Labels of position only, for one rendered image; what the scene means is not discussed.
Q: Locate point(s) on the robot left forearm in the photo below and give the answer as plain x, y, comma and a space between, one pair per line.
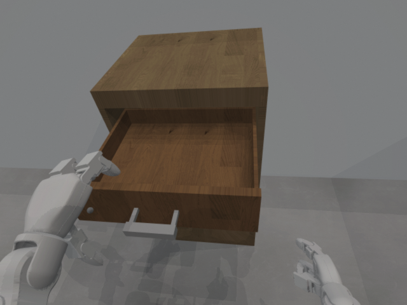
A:
31, 270

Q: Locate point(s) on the drawer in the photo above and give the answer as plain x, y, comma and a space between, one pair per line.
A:
201, 161

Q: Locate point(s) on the handle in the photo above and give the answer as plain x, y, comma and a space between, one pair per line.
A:
149, 230

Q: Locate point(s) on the robot right hand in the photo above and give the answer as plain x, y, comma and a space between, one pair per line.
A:
310, 277

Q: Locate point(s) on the robot left hand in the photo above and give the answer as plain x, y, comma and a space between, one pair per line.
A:
58, 201

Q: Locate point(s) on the robot right forearm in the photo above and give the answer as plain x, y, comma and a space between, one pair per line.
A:
337, 294

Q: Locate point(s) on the cabinet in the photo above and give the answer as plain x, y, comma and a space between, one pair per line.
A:
217, 68

